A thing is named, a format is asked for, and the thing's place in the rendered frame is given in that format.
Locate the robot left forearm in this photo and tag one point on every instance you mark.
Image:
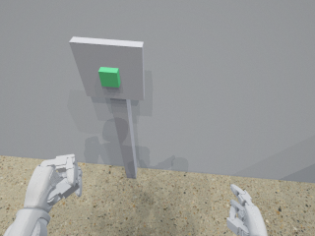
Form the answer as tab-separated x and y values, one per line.
30	221

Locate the robot right hand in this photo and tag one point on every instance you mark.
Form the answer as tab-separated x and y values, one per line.
250	221

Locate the robot left hand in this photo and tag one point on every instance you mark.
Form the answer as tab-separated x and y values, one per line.
40	192

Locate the button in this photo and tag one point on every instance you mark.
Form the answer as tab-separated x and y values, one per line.
109	77

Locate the panel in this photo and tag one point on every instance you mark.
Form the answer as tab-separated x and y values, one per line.
128	57

